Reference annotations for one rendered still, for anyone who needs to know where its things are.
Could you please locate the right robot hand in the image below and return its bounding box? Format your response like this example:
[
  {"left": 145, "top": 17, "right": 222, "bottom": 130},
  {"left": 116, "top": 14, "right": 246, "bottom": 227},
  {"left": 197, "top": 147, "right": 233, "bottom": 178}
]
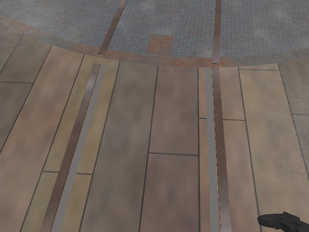
[{"left": 257, "top": 212, "right": 309, "bottom": 232}]

